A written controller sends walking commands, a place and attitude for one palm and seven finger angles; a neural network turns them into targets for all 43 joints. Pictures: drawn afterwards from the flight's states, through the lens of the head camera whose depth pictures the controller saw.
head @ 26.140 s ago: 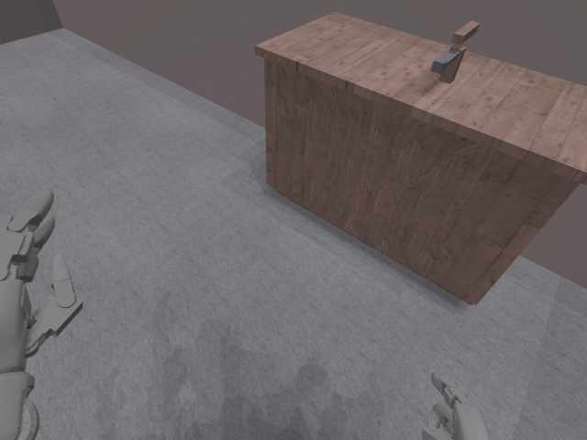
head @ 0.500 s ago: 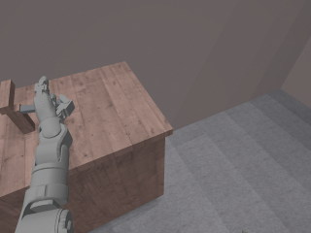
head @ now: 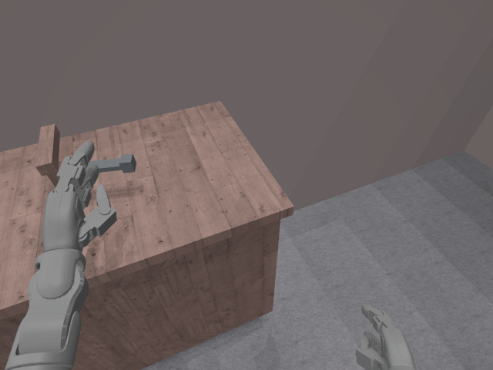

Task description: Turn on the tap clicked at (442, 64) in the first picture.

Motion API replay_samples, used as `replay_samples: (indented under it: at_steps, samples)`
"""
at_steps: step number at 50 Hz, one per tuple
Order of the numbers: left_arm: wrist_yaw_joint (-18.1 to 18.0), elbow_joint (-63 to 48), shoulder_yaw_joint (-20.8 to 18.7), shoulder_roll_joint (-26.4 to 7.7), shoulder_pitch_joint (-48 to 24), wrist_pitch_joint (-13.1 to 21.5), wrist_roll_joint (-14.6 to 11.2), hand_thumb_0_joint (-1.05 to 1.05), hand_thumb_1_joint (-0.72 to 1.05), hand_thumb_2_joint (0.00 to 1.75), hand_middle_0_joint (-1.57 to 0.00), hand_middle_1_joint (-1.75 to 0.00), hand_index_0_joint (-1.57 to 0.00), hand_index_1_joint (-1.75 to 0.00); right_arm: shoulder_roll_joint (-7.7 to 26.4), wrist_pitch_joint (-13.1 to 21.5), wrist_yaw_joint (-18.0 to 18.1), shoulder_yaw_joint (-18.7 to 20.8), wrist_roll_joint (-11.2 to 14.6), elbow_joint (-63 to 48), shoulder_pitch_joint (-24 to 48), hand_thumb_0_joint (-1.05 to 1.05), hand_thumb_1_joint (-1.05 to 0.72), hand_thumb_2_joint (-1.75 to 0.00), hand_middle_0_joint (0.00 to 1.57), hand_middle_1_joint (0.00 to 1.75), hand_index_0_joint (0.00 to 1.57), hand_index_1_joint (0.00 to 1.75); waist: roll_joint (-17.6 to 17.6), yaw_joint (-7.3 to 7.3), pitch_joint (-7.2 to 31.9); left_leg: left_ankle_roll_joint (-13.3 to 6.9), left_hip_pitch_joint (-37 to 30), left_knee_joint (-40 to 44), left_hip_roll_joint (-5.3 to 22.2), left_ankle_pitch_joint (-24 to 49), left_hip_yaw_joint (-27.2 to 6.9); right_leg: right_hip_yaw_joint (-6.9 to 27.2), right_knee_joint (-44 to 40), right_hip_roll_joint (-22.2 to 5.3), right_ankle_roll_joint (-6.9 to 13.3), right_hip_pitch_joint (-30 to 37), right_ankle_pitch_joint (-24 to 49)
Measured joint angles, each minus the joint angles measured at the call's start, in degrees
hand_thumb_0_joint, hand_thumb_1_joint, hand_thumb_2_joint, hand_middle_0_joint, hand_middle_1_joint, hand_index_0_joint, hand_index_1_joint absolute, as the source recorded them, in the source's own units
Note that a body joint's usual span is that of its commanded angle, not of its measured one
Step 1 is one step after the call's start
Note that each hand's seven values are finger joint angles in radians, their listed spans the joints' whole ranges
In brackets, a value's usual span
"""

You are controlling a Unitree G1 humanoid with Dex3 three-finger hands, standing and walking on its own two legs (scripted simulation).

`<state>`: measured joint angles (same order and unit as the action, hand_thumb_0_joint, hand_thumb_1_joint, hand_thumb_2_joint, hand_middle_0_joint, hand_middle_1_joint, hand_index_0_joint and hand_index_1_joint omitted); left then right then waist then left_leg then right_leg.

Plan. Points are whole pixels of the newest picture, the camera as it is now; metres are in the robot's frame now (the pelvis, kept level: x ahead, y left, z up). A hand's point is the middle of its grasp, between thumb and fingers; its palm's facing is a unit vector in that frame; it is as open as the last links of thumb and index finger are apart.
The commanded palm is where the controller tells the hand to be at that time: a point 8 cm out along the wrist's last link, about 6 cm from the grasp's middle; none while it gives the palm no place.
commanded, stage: draw the hand back beside the body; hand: left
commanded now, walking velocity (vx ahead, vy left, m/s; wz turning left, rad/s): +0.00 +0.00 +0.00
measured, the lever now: (128, 163) +0.49 +0.30 +0.06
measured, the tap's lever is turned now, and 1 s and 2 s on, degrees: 75 75 75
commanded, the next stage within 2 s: step back with the hand held close in 0.76 s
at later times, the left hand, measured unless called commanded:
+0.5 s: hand (77, 263) +0.20 +0.23 +0.15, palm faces +0.38 -0.86 -0.35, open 7.4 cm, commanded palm +0.16 +0.28 +0.17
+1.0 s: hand (67, 266) +0.19 +0.23 +0.16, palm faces +0.42 -0.82 -0.40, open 7.4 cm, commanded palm +0.14 +0.27 +0.17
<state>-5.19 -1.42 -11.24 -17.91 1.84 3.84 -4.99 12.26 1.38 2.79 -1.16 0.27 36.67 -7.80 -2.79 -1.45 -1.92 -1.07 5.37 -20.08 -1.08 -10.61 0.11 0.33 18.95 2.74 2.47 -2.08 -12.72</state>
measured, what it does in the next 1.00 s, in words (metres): stands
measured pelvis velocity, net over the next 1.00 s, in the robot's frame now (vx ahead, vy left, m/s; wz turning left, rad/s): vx -0.01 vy -0.01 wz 0.03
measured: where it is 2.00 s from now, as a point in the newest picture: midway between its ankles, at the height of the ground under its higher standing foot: outside the picture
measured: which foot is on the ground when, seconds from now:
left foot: down 0.00-1.00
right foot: down 0.00-1.00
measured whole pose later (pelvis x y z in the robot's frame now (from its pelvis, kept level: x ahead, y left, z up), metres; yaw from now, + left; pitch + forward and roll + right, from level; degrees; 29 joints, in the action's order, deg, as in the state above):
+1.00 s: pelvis -0.01 -0.01 +0.00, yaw +2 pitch -3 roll -1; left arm -5.5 -20.9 -17.5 -20.2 23.4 7.8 -4.0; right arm 12.9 2.0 3.5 0.5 0.1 36.1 -9.6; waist -4.4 -2.2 -1.0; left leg 0.0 10.2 -25.9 0.2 -12.4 -2.1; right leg -1.9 22.1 4.2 3.5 -5.2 -13.8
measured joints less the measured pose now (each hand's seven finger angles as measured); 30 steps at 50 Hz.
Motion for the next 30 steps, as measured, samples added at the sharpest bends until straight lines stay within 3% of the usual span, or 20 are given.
replay_samples:
  at_steps: [11, 26, 30]
  samples:
    - [-0.4, -9.4, -2.1, -0.6, 10.0, -0.4, -0.1, 0.01, 0.89, 0.90, -0.19, -0.27, -0.20, -0.26, 0.5, -0.4, -0.2, 0.4, -0.1, 1.1, -2.6, 0.01, -0.90, -0.90, 0.20, 0.30, 0.20, 0.30, -0.6, -1.39, -0.4, -0.1, -0.7, -0.5, -0.1, -0.6, -0.6, -0.5, -0.1, -0.1, 0.0, 1.2, -0.4]
    - [-0.8, -20.9, -3.5, -1.0, 24.0, 1.3, 0.1, 0.01, 0.89, 0.90, -0.21, -0.30, -0.21, -0.30, 0.9, 1.7, 0.2, 1.9, -0.3, 0.4, -3.1, 0.01, -0.90, -0.90, 0.20, 0.30, 0.20, 0.30, -0.8, -1.08, 0.7, 0.4, 0.3, -2.4, 0.4, -1.7, -0.8, -0.8, 1.2, 0.5, 0.4, 0.5, -1.3]
    - [-1.0, -21.4, -3.5, -0.9, 24.7, 1.7, 0.2, 0.01, 0.89, 0.90, -0.21, -0.30, -0.21, -0.30, 1.1, 2.2, 0.6, 2.1, -0.3, 0.4, -2.8, 0.01, -0.90, -0.90, 0.20, 0.30, 0.20, 0.30, -1.1, -1.47, 0.6, 0.5, 0.6, -3.1, 0.4, -1.8, -1.2, -1.3, 1.7, 0.5, 0.5, 0.4, -1.5]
